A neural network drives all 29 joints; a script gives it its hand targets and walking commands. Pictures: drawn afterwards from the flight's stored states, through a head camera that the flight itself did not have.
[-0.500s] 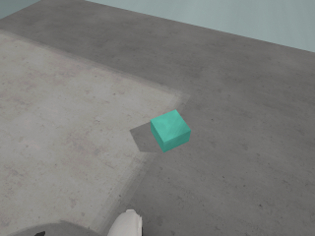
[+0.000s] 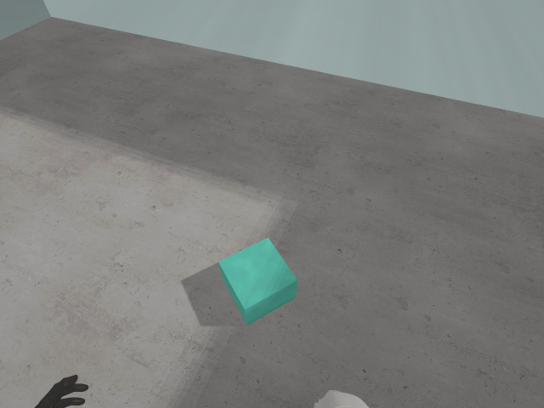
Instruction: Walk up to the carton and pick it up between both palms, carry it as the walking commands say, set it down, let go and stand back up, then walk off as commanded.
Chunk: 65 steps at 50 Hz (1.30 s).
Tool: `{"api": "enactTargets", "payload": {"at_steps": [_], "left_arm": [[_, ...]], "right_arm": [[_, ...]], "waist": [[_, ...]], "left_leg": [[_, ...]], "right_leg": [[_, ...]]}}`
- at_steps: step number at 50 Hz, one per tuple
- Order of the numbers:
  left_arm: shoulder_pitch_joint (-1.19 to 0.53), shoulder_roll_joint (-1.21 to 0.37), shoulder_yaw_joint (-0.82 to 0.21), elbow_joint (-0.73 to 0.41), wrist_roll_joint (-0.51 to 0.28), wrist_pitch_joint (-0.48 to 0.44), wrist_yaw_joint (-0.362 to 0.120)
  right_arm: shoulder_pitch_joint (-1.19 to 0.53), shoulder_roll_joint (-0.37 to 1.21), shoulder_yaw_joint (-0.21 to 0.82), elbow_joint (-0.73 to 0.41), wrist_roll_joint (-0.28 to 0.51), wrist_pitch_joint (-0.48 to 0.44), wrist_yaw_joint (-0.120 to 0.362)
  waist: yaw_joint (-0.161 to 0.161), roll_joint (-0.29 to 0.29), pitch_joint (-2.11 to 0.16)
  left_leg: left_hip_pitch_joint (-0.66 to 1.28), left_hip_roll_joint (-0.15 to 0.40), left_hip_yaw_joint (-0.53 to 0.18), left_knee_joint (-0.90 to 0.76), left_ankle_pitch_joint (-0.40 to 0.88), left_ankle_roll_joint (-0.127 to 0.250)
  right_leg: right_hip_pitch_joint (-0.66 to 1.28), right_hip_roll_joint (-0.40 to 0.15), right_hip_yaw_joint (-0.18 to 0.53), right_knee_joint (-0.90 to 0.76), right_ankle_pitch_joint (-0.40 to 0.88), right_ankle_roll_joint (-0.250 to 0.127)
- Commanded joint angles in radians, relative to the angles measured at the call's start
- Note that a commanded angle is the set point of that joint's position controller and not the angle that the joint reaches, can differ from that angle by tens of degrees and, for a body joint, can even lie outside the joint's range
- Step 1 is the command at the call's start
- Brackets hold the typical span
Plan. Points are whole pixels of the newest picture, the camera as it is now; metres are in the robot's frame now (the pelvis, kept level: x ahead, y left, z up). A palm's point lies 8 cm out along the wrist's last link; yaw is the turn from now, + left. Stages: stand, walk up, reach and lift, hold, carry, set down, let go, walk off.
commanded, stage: walk up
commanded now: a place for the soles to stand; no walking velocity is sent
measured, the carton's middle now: (257, 280) +0.64 +0.07 -0.68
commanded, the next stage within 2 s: none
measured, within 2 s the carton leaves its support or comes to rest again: neither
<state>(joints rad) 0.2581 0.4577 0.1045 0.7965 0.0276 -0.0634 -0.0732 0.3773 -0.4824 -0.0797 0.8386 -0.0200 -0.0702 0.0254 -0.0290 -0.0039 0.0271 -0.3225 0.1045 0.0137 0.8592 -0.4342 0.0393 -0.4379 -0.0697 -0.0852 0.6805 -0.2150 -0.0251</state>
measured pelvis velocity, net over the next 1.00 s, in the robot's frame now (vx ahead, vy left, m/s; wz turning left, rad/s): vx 0.17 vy -0.02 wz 0.05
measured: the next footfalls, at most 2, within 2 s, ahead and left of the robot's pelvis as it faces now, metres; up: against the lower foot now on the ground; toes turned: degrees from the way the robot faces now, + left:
left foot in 0.34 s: +0.25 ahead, +0.09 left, +0.00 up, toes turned +6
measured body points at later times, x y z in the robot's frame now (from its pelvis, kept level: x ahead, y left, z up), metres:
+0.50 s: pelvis +0.14 -0.04 +0.00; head +0.17 -0.03 +0.45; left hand +0.19 +0.27 -0.12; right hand +0.30 -0.33 -0.10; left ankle +0.21 +0.09 -0.71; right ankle +0.11 -0.13 -0.72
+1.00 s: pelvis +0.17 -0.02 +0.03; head +0.18 -0.02 +0.48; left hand +0.27 +0.30 -0.09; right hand +0.29 -0.32 -0.10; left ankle +0.22 +0.09 -0.71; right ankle +0.11 -0.13 -0.71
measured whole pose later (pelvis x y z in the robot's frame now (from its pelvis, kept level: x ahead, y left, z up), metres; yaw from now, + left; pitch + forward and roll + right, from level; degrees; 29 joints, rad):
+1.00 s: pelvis +0.17 -0.02 +0.03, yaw +3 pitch -3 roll +0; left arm 0.06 0.38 0.00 1.10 0.01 -0.03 0.02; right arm 0.03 -0.36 -0.03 1.14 -0.02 0.01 0.01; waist -0.01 0.01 0.07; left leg -0.21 0.02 0.05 0.38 -0.13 0.02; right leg 0.01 0.00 -0.08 0.31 -0.27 0.00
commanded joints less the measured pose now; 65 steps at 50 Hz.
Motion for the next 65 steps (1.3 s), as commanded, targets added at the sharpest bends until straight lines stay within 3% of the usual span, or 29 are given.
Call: {"api": "enactTargets", "payload": {"at_steps": [1, 3, 5, 8, 9, 12, 14, 16, 17, 18, 19, 20, 21, 22, 23, 24, 26, 28, 29, 30, 34, 35, 43, 44, 47, 51, 57, 58, 65], "left_arm": [[0.154, 0.3, 0.085, -0.047, -0.009, -0.02, 0.037], [0.068, 0.223, 0.062, -0.068, -0.02, -0.017, 0.045], [0.072, 0.189, 0.036, -0.078, -0.019, -0.022, 0.046], [0.074, 0.201, 0.036, -0.089, -0.011, -0.026, 0.046], [0.079, 0.184, 0.024, -0.087, -0.012, -0.023, 0.051], [0.087, 0.182, 0.002, -0.064, -0.023, -0.009, 0.064], [0.054, 0.193, -0.005, -0.058, -0.03, 0.003, 0.075], [0.062, 0.156, -0.034, -0.05, -0.039, 0.006, 0.085], [0.063, 0.116, -0.045, -0.067, -0.04, 0.003, 0.089], [0.086, 0.075, -0.056, -0.049, -0.053, 0.011, 0.087], [0.115, 0.098, -0.047, -0.031, -0.065, 0.023, 0.095], [0.125, 0.11, -0.053, -0.016, -0.062, 0.026, 0.105], [0.122, 0.116, -0.053, 0.016, -0.048, 0.022, 0.11], [0.146, 0.118, -0.049, 0.059, -0.044, 0.014, 0.109], [0.11, 0.152, -0.043, 0.076, -0.022, 0.006, 0.11], [0.027, 0.211, -0.034, 0.079, -0.011, -0.003, 0.108], [-0.072, 0.19, -0.048, 0.101, -0.011, -0.013, 0.101], [-0.099, 0.159, -0.06, 0.131, -0.021, -0.019, 0.107], [-0.103, 0.144, -0.061, 0.144, -0.029, -0.021, 0.107], [-0.084, 0.126, -0.068, 0.166, -0.036, -0.018, 0.106], [-0.125, 0.12, -0.064, 0.196, -0.028, -0.001, 0.109], [-0.147, 0.113, -0.07, 0.201, -0.031, 0.003, 0.108], [-0.217, 0.119, -0.067, 0.246, -0.022, 0.019, 0.106], [-0.209, 0.113, -0.066, 0.243, -0.023, 0.019, 0.104], [-0.225, 0.123, -0.06, 0.265, -0.018, 0.021, 0.103], [-0.242, 0.112, -0.06, 0.265, -0.012, 0.028, 0.099], [-0.217, 0.115, -0.06, 0.273, -0.017, 0.031, 0.093], [-0.207, 0.118, -0.058, 0.279, -0.013, 0.029, 0.093], [-0.174, 0.098, -0.062, 0.292, -0.015, 0.028, 0.094]], "right_arm": [[-0.053, -0.172, -0.022, -0.086, 0.028, -0.025, -0.029], [0.051, -0.186, -0.033, -0.029, 0.022, -0.027, -0.026], [0.07, -0.163, -0.032, -0.006, 0.001, -0.019, -0.007], [-0.008, -0.103, -0.018, -0.032, 0.001, -0.007, 0.012], [-0.029, -0.088, -0.013, -0.03, -0.001, -0.001, 0.012], [-0.068, -0.054, 0.0, -0.039, -0.002, 0.01, -0.001], [-0.093, -0.046, 0.001, -0.036, 0.005, 0.016, -0.008], [-0.06, -0.11, -0.014, -0.014, -0.007, 0.013, -0.017], [-0.037, -0.16, -0.024, -0.009, -0.019, 0.007, -0.026], [-0.047, -0.175, -0.02, -0.029, -0.009, 0.005, -0.033], [-0.093, -0.184, -0.021, -0.029, 0.008, 0.006, -0.037], [-0.131, -0.173, -0.022, -0.024, 0.012, 0.014, -0.035], [-0.174, -0.156, -0.019, -0.023, 0.014, 0.026, -0.036], [-0.238, -0.16, -0.01, -0.016, 0.01, 0.042, -0.032], [-0.298, -0.114, 0.005, -0.015, 0.012, 0.051, -0.026], [-0.295, -0.089, 0.015, 0.0, 0.029, 0.058, -0.02], [-0.311, -0.07, 0.014, 0.067, 0.024, 0.059, -0.011], [-0.315, -0.068, 0.01, 0.099, 0.021, 0.051, -0.011], [-0.32, -0.074, 0.015, 0.12, 0.024, 0.049, -0.011], [-0.353, -0.069, 0.017, 0.116, 0.021, 0.047, -0.013], [-0.392, -0.063, 0.019, 0.149, 0.016, 0.055, -0.017], [-0.392, -0.066, 0.019, 0.155, 0.011, 0.058, -0.02], [-0.43, -0.053, 0.027, 0.217, 0.01, 0.068, -0.019], [-0.426, -0.068, 0.025, 0.221, 0.001, 0.065, -0.018], [-0.415, -0.06, 0.023, 0.237, 0.006, 0.066, -0.02], [-0.41, -0.062, 0.024, 0.238, -0.004, 0.062, -0.019], [-0.381, -0.074, 0.017, 0.24, -0.005, 0.06, -0.023], [-0.39, -0.08, 0.015, 0.246, -0.005, 0.06, -0.023], [-0.388, -0.069, 0.01, 0.224, -0.007, 0.058, -0.024]], "waist": [[0.124, -0.089, -0.005], [0.062, -0.151, 0.031], [0.051, -0.133, 0.047], [0.062, -0.125, 0.052], [0.061, -0.09, 0.037], [0.055, -0.115, -0.005], [0.044, -0.118, -0.036], [0.016, -0.031, -0.083], [0.005, 0.087, -0.143], [0.014, 0.118, -0.14], [0.025, 0.124, -0.152], [0.031, 0.141, -0.154], [0.045, 0.119, -0.166], [0.081, 0.166, -0.114], [0.081, 0.081, -0.035], [0.049, 0.01, 0.041], [0.008, 0.041, 0.053], [0.014, -0.001, -0.011], [0.018, 0.024, -0.093], [0.037, -0.011, -0.116], [0.041, -0.036, -0.107], [0.035, 0.005, -0.099], [0.028, -0.034, -0.053], [0.032, 0.018, -0.052], [0.036, -0.011, -0.043], [0.028, -0.019, -0.041], [0.026, 0.072, -0.046], [0.025, 0.035, -0.053], [0.029, 0.04, -0.065]], "left_leg": [[-0.51, -0.08, -0.15, 0.367, -0.002, 0.003], [-0.416, 0.0, -0.099, 0.234, 0.102, -0.022], [-0.318, 0.003, -0.028, 0.143, 0.169, -0.041], [-0.232, -0.003, 0.026, -0.025, 0.196, -0.041], [-0.219, -0.036, 0.042, -0.068, 0.211, -0.037], [-0.133, -0.067, 0.056, -0.156, 0.236, -0.022], [-0.057, -0.09, 0.083, -0.249, 0.296, 0.003], [0.14, -0.048, 0.025, -0.338, 0.462, 0.053], [0.258, 0.097, -0.171, -0.361, 0.609, 0.098], [0.256, 0.202, -0.295, -0.374, 0.754, 0.194], [0.236, 0.282, -0.401, -0.375, 0.738, 0.3], [0.211, 0.262, -0.375, -0.365, 0.706, 0.291], [0.201, 0.226, -0.325, -0.349, 0.62, 0.228], [0.064, 0.148, -0.218, -0.338, 0.496, 0.155], [-0.044, 0.092, -0.174, -0.312, 0.372, 0.083], [-0.023, -0.004, -0.091, -0.286, 0.298, 0.011], [0.068, -0.032, -0.033, -0.315, 0.27, -0.022], [0.134, 0.0, -0.033, -0.32, 0.498, 0.009], [0.189, 0.01, -0.048, -0.33, 0.582, 0.025], [0.22, 0.025, -0.053, -0.326, 0.651, 0.048], [0.223, 0.018, -0.028, -0.359, 0.642, 0.032], [0.235, 0.021, -0.025, -0.375, 0.634, 0.026], [0.236, 0.022, -0.043, -0.461, 0.509, 0.008], [0.236, 0.016, -0.049, -0.468, 0.512, 0.007], [0.236, 0.024, -0.048, -0.485, 0.516, 0.004], [0.223, 0.024, -0.081, -0.521, 0.415, 0.006], [0.195, 0.027, -0.105, -0.555, 0.324, 0.005], [0.199, 0.028, -0.125, -0.567, 0.27, 0.012], [0.245, 0.037, -0.113, -0.548, 0.397, 0.022]], "right_leg": [[0.4, -0.346, 0.633, -0.463, -0.518, -0.201], [0.297, -0.237, 0.357, -0.417, -0.345, -0.181], [0.211, -0.195, 0.219, -0.437, -0.165, -0.171], [0.186, -0.192, 0.15, -0.414, -0.023, -0.196], [0.226, -0.177, 0.128, -0.372, 0.115, -0.178], [0.261, -0.195, 0.085, -0.267, 0.487, -0.153], [0.286, -0.181, 0.05, -0.184, 0.52, -0.123], [0.199, -0.13, 0.012, -0.053, 0.437, -0.064], [0.116, -0.073, -0.015, 0.057, 0.249, -0.011], [0.053, 0.024, -0.007, 0.149, -0.125, 0.011], [0.045, 0.033, 0.046, 0.191, -0.372, 0.033], [0.066, 0.006, 0.068, 0.139, -0.369, 0.036], [0.096, 0.014, 0.066, 0.016, -0.308, 0.009], [0.218, 0.007, 0.066, -0.148, -0.175, 0.007], [0.224, -0.027, 0.142, -0.242, -0.112, -0.012], [0.124, -0.115, 0.246, -0.305, -0.116, -0.04], [0.094, -0.155, 0.237, -0.329, 0.007, -0.063], [0.21, -0.11, 0.154, -0.29, 0.256, -0.011], [0.259, -0.087, 0.117, -0.267, 0.3, -0.003], [0.284, -0.073, 0.095, -0.275, 0.34, 0.015], [0.338, -0.073, 0.074, -0.281, 0.39, 0.014], [0.319, -0.076, 0.082, -0.302, 0.362, 0.01], [0.329, -0.079, 0.085, -0.406, 0.194, 0.013], [0.342, -0.078, 0.083, -0.42, 0.176, 0.009], [0.362, -0.073, 0.066, -0.432, 0.181, 0.011], [0.36, -0.059, 0.069, -0.444, 0.048, 0.009], [0.368, -0.06, 0.08, -0.442, 0.022, 0.001], [0.375, -0.05, 0.076, -0.449, -0.011, 0.005], [0.36, -0.052, 0.08, -0.446, 0.065, 0.006]]}}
